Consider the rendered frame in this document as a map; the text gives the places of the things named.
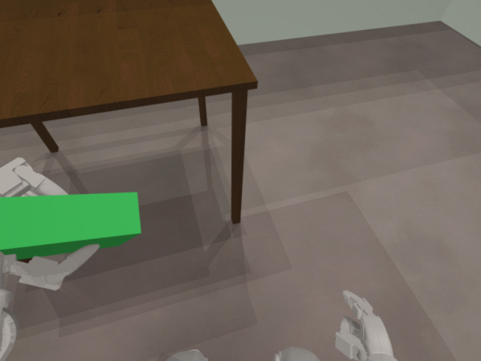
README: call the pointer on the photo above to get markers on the right robot hand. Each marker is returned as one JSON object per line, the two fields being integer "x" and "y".
{"x": 360, "y": 341}

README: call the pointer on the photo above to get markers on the table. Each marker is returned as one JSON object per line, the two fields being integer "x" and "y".
{"x": 69, "y": 58}

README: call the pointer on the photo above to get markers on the left robot hand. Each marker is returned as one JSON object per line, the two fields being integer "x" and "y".
{"x": 17, "y": 178}

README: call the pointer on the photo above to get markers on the left robot forearm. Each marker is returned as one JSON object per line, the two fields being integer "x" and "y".
{"x": 9, "y": 326}

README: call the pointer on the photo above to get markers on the sponge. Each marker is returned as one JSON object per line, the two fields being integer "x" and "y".
{"x": 49, "y": 225}

